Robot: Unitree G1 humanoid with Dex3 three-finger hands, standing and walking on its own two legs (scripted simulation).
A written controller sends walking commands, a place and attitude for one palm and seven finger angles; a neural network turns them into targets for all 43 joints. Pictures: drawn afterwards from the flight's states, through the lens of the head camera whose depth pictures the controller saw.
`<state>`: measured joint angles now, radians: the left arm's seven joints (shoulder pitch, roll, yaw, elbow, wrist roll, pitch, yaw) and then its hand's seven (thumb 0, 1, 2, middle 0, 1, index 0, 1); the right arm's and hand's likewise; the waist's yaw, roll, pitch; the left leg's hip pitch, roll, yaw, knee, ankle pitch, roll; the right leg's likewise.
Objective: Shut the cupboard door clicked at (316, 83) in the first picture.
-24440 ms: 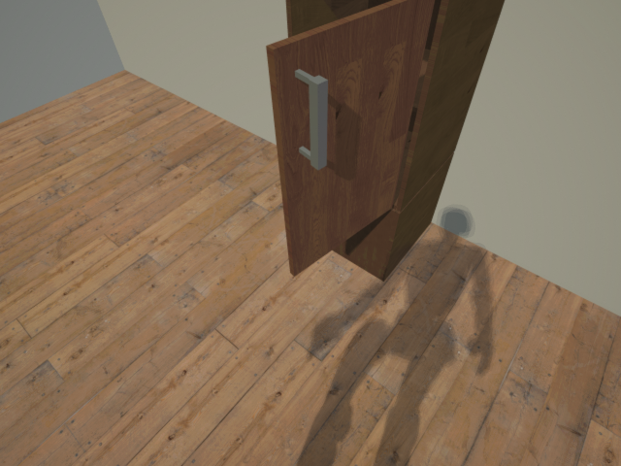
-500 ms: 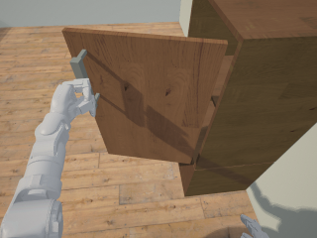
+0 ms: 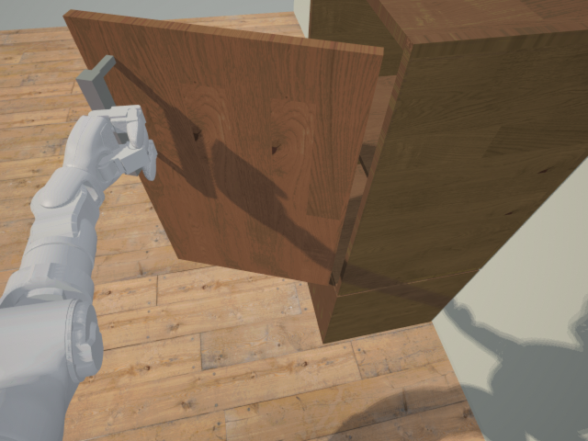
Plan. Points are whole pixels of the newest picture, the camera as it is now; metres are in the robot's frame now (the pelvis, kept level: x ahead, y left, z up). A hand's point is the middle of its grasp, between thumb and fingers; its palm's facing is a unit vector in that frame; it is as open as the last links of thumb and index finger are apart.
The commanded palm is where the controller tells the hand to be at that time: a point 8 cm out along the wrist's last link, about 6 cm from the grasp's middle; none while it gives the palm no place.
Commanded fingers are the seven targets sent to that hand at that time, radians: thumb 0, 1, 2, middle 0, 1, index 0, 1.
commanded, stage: push the door shut along its arc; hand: left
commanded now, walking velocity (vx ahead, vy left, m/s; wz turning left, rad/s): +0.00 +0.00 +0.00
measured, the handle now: (121, 120) +0.54 +0.23 +0.13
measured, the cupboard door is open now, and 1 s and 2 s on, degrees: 68 55 44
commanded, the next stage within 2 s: pull the fist back off the door in 1.10 s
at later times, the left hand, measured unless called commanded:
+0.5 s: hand (177, 125) +0.51 +0.14 +0.15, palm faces -0.31 -0.95 +0.02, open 3.1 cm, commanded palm +0.52 +0.20 +0.14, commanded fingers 0.00 0.90 0.90 -1.30 -1.50 -1.30 -1.50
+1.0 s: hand (198, 105) +0.55 +0.11 +0.15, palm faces -0.38 -0.92 +0.01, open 3.3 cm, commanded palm +0.57 +0.15 +0.14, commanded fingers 0.00 0.90 0.90 -1.30 -1.50 -1.30 -1.50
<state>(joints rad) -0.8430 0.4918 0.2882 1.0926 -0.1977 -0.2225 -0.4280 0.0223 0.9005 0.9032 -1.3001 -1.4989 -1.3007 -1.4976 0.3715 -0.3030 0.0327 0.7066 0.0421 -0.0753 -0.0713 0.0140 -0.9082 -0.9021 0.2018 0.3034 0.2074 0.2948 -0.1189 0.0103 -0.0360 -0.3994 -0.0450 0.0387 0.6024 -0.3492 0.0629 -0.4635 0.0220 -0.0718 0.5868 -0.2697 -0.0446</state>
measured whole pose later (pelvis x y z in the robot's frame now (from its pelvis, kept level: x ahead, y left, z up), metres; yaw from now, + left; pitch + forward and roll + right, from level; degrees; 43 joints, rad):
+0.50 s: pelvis +0.00 +0.00 -0.01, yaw -1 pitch +14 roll -1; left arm -1.10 0.57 0.27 1.28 -0.16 -0.20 -0.51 0.02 0.90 0.90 -1.30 -1.50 -1.30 -1.50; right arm 0.39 -0.32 0.04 0.71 0.02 -0.05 -0.07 0.01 -0.91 -0.90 0.20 0.30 0.21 0.29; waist -0.19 0.02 -0.05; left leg -0.56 -0.03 0.04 0.70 -0.38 0.06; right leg -0.61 0.03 -0.07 0.65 -0.28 -0.05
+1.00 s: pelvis +0.01 +0.01 -0.02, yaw -1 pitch +18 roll -2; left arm -1.28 0.60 0.21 1.36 -0.13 -0.17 -0.52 0.02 0.94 0.96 -1.30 -1.50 -1.30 -1.50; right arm 0.43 -0.31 0.03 0.74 0.00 -0.03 -0.06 0.01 -0.91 -0.90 0.20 0.30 0.21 0.29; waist -0.22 0.03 -0.06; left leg -0.67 -0.02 0.04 0.78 -0.43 0.07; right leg -0.71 0.04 -0.08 0.71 -0.32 -0.04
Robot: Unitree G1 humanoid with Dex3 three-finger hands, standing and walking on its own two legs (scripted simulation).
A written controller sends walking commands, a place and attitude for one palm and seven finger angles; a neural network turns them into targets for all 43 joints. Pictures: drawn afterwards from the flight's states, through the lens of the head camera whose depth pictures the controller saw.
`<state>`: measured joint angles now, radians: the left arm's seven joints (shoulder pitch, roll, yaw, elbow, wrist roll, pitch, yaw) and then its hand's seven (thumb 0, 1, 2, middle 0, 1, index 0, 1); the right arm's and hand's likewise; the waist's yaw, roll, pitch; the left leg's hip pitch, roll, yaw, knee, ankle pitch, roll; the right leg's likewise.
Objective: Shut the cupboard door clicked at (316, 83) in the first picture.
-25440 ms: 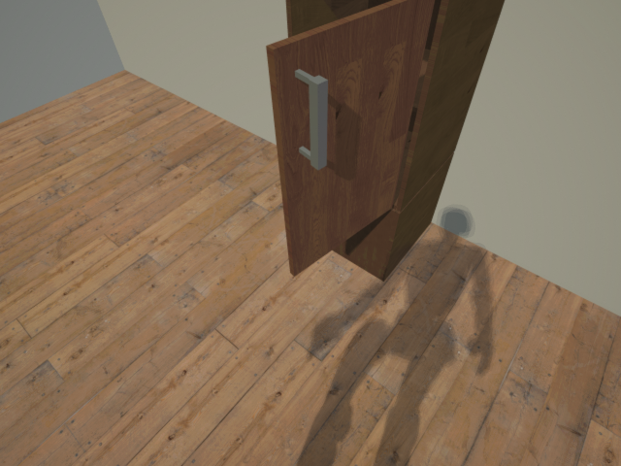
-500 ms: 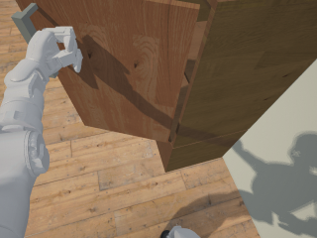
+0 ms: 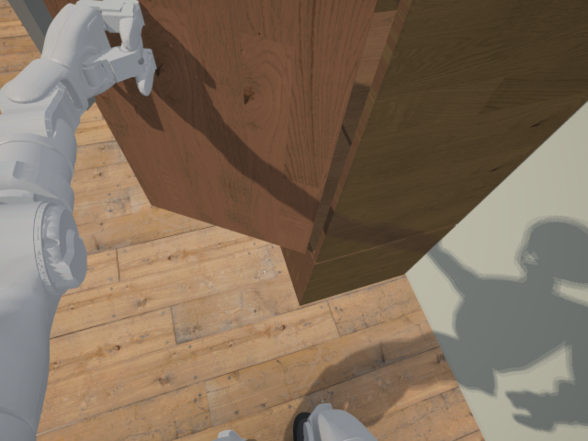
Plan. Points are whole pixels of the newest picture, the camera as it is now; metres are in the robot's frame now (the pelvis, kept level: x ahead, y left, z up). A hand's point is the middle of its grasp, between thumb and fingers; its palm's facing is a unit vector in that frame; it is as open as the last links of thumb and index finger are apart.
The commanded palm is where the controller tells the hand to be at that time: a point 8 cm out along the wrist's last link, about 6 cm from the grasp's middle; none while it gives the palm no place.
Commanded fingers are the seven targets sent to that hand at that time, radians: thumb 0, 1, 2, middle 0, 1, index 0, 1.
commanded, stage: push the door shut along its arc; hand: left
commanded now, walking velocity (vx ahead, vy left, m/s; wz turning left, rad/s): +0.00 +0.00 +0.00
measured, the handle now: (64, 38) +0.60 +0.21 +0.15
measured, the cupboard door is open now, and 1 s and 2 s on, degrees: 55 44 44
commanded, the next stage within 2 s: pull the fist back off the door in 0.10 s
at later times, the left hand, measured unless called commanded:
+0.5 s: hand (181, 53) +0.59 +0.07 +0.14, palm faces +0.02 -1.00 -0.05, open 3.1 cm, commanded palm +0.55 +0.13 +0.16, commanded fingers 0.00 0.90 0.90 -1.30 -1.50 -1.30 -1.50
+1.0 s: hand (162, 112) +0.48 +0.09 +0.15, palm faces +0.00 -1.00 +0.01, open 3.2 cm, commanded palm +0.46 +0.14 +0.16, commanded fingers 0.00 0.90 0.90 -1.30 -1.50 -1.30 -1.50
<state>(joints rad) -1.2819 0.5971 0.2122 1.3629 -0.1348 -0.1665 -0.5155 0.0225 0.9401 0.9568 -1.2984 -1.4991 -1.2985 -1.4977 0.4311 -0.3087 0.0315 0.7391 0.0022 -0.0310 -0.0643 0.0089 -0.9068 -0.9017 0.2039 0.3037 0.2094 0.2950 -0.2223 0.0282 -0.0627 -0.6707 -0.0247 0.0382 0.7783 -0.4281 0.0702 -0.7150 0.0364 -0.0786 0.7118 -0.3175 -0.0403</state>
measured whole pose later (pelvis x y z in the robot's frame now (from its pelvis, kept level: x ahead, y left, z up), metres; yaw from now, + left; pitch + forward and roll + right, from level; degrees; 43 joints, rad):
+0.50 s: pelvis +0.01 -0.01 +0.00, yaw -2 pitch +22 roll -2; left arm -1.20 0.43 0.34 1.24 0.01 -0.23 0.02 0.01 0.90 0.92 -1.29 -1.50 -1.29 -1.50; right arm 0.52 -0.25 0.02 0.68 -0.05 -0.01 0.08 0.01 -0.91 -0.90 0.20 0.30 0.21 0.29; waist -0.21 0.07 -0.08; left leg -0.70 -0.02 0.03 0.75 -0.42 0.05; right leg -0.75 0.06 -0.05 0.68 -0.31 -0.05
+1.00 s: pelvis -0.01 -0.02 +0.02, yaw -1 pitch +10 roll -1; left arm -0.88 0.28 0.25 1.02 -0.12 -0.25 -0.05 0.02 0.90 0.90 -1.30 -1.50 -1.30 -1.50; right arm 0.35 -0.29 -0.01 0.65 0.03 -0.01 0.00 0.01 -0.91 -0.90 0.20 0.30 0.20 0.29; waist -0.11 0.03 -0.05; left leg -0.47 -0.02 0.00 0.66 -0.38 0.04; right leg -0.52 0.07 -0.05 0.61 -0.27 -0.06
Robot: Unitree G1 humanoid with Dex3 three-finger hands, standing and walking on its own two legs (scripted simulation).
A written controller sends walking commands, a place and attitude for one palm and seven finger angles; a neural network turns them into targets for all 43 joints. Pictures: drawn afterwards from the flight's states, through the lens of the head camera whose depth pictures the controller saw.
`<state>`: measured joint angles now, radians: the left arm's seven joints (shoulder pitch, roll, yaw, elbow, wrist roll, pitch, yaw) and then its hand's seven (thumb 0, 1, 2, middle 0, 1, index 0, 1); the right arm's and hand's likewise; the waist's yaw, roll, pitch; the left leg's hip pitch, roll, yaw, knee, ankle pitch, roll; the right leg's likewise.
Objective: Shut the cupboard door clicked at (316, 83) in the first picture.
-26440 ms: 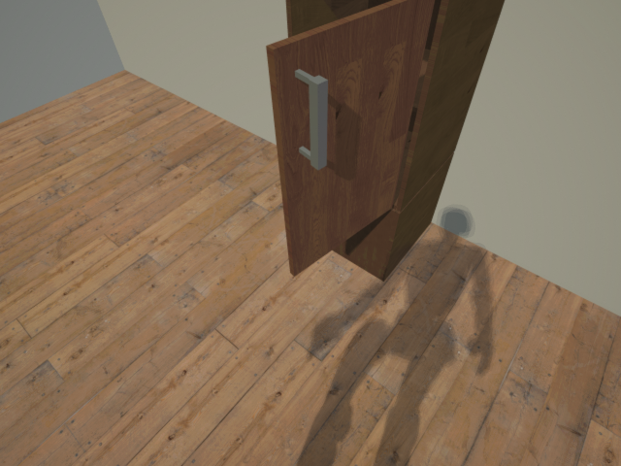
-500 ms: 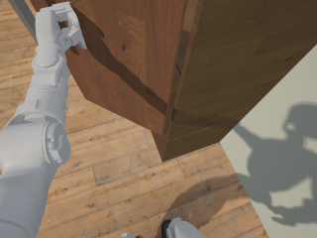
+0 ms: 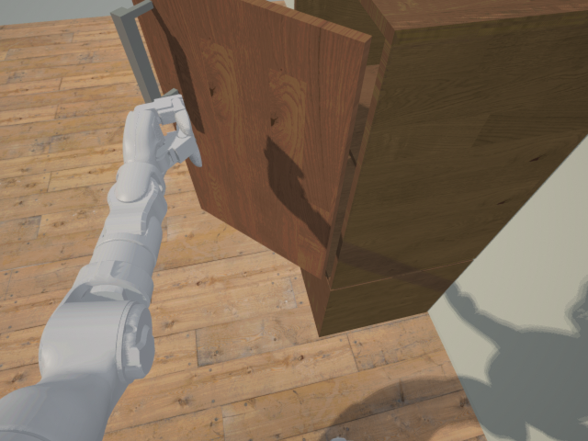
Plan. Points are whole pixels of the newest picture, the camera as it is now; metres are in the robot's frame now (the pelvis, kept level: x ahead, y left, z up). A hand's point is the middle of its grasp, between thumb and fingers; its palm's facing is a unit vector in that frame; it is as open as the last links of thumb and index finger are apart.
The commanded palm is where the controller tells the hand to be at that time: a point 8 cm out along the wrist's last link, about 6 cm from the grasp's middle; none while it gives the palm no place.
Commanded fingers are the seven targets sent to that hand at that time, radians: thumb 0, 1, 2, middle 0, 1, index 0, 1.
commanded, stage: pull the fist back off the door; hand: left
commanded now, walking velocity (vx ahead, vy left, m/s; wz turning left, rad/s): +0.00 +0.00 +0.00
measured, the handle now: (150, 60) +0.67 +0.21 +0.14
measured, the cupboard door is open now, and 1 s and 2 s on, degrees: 44 44 44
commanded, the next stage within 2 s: draw the hand back to the body in 0.08 s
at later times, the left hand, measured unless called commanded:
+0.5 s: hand (157, 166) +0.43 +0.16 +0.14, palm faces +0.01 -1.00 +0.02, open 3.1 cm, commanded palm +0.39 +0.21 +0.15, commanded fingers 0.00 0.90 0.90 -1.30 -1.50 -1.30 -1.50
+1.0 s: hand (42, 272) +0.28 +0.23 +0.16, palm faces +0.26 -0.94 -0.20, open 3.4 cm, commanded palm +0.24 +0.28 +0.18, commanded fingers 0.00 0.90 0.90 -0.72 -0.87 -0.72 -0.87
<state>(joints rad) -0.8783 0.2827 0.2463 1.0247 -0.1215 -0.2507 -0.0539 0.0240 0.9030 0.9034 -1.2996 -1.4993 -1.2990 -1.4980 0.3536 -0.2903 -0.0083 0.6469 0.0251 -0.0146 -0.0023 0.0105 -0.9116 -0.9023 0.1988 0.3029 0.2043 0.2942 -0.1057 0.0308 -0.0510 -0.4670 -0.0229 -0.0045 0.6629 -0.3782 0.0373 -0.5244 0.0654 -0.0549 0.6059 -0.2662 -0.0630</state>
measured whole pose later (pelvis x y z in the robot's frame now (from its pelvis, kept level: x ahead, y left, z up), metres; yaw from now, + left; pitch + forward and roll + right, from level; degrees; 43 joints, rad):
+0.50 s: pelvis +0.00 +0.02 +0.00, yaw -3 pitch +7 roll -1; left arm -0.59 0.29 0.29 0.77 -0.18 -0.20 -0.12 0.02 0.90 0.90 -1.30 -1.50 -1.30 -1.50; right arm 0.46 -0.27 0.01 0.67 0.05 -0.02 -0.02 0.02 -0.91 -0.90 0.20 0.30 0.21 0.29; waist -0.09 0.05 -0.08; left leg -0.37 -0.03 0.05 0.61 -0.36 0.06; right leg -0.45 0.06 0.01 0.58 -0.25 -0.04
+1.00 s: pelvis +0.00 +0.02 +0.02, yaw +1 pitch -3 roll -1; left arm 0.02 0.27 0.13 -0.05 -0.09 -0.04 0.05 0.02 0.90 0.90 -0.98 -1.15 -0.98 -1.15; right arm 0.14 -0.22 0.06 0.57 0.03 -0.05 -0.05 0.01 -0.91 -0.90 0.20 0.30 0.21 0.29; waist 0.05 0.05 0.01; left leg -0.09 -0.07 -0.02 0.43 -0.29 0.07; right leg -0.16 0.02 -0.05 0.41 -0.20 -0.03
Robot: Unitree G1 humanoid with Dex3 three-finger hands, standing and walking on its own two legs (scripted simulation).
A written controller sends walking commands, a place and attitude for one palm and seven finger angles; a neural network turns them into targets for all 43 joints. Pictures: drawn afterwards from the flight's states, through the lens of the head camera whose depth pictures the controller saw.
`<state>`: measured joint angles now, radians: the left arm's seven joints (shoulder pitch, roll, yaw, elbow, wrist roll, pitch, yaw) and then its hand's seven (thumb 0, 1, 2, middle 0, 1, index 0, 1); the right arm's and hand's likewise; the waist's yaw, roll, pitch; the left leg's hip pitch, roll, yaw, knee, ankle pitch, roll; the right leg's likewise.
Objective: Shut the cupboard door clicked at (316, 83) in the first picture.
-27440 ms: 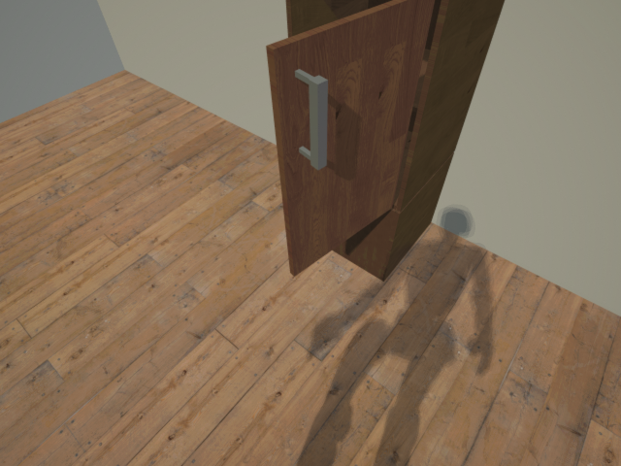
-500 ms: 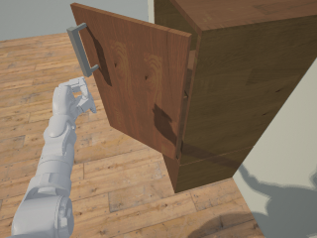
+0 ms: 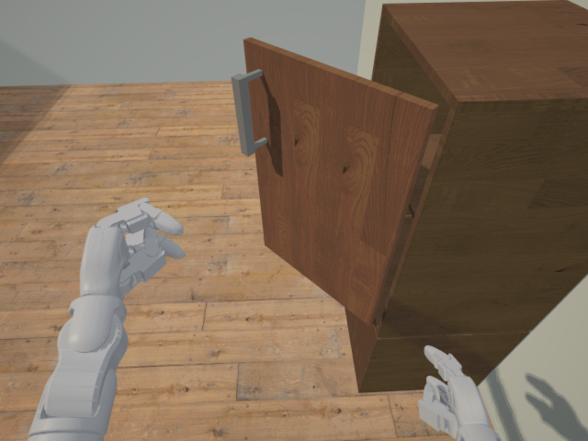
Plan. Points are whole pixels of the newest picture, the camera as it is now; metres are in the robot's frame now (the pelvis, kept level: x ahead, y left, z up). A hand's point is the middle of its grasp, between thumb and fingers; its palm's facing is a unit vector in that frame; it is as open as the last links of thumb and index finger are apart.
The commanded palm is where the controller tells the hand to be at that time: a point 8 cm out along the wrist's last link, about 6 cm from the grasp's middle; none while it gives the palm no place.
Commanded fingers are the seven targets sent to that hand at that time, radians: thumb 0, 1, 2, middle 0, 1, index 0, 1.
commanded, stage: draw the hand back to the body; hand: left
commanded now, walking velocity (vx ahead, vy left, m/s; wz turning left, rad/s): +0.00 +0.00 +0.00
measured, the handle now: (252, 114) +0.68 +0.17 +0.12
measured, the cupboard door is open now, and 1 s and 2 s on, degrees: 44 44 44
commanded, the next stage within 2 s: step back with the hand held close in 0.78 s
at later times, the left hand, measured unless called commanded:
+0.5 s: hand (49, 320) +0.18 +0.27 +0.16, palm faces +0.48 -0.78 -0.41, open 6.8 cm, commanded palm +0.14 +0.30 +0.17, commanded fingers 0.00 0.90 0.90 -0.20 -0.30 -0.20 -0.30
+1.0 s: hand (69, 308) +0.19 +0.26 +0.16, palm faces +0.46 -0.78 -0.42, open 7.4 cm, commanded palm +0.14 +0.29 +0.17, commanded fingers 0.00 0.90 0.90 -0.20 -0.30 -0.20 -0.30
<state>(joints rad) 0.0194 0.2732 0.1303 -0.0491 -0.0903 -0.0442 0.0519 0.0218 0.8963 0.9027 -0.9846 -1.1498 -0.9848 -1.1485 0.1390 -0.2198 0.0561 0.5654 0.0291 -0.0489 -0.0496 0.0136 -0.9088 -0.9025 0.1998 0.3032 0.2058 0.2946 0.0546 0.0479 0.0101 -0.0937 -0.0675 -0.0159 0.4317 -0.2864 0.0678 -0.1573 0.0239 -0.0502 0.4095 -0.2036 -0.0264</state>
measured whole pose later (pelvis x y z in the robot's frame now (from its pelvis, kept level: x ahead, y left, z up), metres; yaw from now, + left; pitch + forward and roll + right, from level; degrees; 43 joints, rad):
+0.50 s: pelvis +0.00 +0.00 +0.00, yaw +0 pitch -4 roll -1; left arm 0.50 0.35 0.36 -0.38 -0.09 -0.08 0.11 0.02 0.89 0.90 -0.32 -0.42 -0.32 -0.42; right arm 0.22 -0.25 0.00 0.63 0.02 -0.06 -0.06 0.02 -0.91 -0.90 0.20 0.30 0.20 0.29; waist 0.06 0.09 -0.01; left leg -0.06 -0.06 -0.02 0.42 -0.29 0.06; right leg -0.12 0.03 -0.05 0.40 -0.21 -0.03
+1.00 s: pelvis +0.00 -0.01 +0.00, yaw +0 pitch -2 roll -1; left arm 0.46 0.35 0.38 -0.35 -0.08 -0.14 0.11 0.02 0.89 0.90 -0.21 -0.30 -0.21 -0.30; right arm 0.21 -0.23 0.01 0.62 0.01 -0.06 -0.05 0.02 -0.91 -0.90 0.20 0.30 0.21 0.29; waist 0.04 0.09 -0.01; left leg -0.14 -0.04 -0.03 0.48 -0.30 0.05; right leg -0.18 0.05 -0.06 0.40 -0.19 -0.05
